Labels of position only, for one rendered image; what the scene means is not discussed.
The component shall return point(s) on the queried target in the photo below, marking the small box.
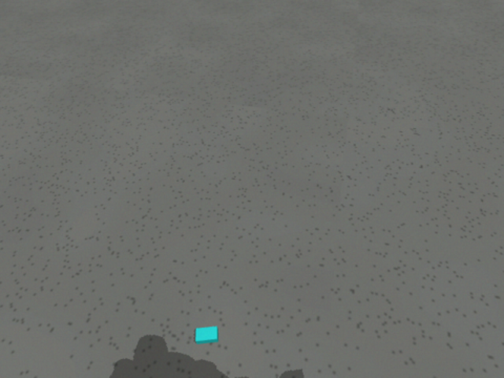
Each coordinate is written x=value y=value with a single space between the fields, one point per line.
x=206 y=335

